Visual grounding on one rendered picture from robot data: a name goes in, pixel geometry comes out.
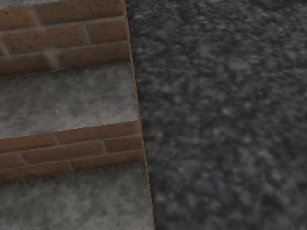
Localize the stairs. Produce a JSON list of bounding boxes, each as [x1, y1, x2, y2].
[[0, 0, 155, 230]]

